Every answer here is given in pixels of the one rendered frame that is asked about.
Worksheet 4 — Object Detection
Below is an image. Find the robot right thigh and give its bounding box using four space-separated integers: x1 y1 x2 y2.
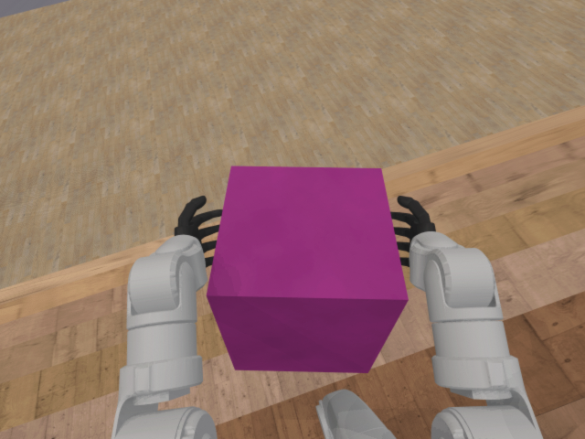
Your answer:
315 390 397 439

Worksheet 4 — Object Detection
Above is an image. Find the left robot forearm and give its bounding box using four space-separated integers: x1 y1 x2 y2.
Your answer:
112 235 207 439

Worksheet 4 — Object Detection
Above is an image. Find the left robot upper arm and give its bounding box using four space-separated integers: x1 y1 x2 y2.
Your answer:
115 406 218 439

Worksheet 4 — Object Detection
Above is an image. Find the left robot hand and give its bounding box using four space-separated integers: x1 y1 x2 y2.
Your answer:
175 196 223 268

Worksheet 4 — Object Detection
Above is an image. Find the right robot upper arm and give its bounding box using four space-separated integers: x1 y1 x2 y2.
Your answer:
431 405 540 439

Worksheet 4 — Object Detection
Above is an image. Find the right robot forearm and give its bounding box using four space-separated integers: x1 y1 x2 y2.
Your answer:
409 231 543 439

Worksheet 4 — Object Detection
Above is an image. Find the right robot hand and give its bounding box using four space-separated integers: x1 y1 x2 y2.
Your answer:
390 196 436 267

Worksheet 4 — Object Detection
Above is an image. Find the carton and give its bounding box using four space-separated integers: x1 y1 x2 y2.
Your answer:
207 166 409 373

